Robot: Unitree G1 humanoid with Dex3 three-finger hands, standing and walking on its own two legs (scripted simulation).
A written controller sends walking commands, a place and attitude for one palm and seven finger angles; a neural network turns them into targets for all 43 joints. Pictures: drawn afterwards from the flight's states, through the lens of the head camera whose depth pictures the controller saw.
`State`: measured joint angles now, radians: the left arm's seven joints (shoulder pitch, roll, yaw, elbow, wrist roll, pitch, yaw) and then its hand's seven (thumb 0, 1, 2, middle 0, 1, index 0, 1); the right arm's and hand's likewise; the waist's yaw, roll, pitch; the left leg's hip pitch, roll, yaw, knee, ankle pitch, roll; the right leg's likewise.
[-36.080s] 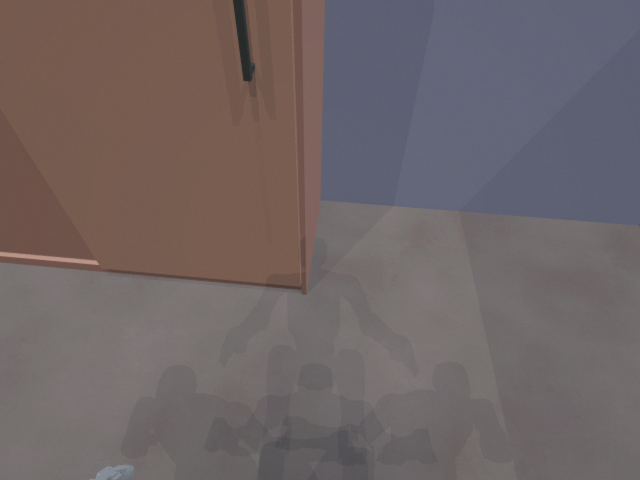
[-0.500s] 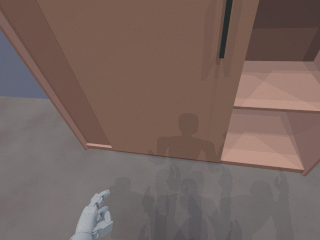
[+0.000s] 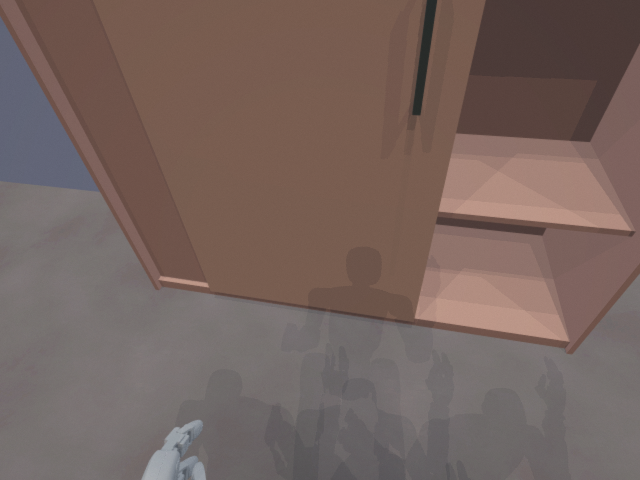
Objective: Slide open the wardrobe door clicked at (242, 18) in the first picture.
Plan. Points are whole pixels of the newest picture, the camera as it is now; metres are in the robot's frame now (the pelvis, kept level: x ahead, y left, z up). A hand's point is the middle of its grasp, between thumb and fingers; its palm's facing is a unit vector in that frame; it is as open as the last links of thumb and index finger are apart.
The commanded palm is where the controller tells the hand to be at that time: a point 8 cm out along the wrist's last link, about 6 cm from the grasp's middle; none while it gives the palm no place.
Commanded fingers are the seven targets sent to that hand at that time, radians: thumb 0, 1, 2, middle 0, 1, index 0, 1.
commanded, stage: stop stepping back and stand still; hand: right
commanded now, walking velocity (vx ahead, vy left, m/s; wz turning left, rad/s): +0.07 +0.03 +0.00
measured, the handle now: (426, 36) +0.80 -0.14 +0.24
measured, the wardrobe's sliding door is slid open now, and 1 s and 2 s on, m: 0.52 0.52 0.52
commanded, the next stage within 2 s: let the arm hang, fingers relaxed in 0.20 s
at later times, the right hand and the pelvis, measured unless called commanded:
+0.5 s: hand out of the picture +0.15 -0.23 -0.12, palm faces +0.07 +0.94 -0.34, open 7.4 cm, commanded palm none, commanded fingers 0.00 -0.90 -0.90 0.20 0.30 0.20 0.30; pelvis +0.00 +0.00 -0.02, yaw -5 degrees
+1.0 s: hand out of the picture -0.01 -0.19 -0.17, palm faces +0.05 +0.98 -0.21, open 7.4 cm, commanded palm none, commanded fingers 0.00 -0.90 -0.90 0.20 0.30 0.20 0.30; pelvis +0.01 -0.01 +0.00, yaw -4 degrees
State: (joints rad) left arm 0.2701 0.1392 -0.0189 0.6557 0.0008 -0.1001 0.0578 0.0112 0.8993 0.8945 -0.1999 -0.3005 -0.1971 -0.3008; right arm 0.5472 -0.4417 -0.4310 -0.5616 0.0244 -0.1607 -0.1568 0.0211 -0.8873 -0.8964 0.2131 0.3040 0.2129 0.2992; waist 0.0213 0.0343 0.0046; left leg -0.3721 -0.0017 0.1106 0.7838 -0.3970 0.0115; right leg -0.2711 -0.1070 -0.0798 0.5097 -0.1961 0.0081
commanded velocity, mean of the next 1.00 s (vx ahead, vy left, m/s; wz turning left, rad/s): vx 0.00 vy -0.01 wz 0.00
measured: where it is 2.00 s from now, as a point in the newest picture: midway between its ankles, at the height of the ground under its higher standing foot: outside the picture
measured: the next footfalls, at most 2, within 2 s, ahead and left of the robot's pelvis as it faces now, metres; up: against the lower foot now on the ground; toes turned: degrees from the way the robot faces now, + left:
left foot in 0.08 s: +0.06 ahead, +0.13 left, +0.00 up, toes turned -6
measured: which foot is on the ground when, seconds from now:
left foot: up 0.00-0.06, down 0.08-1.00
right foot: down 0.00-1.00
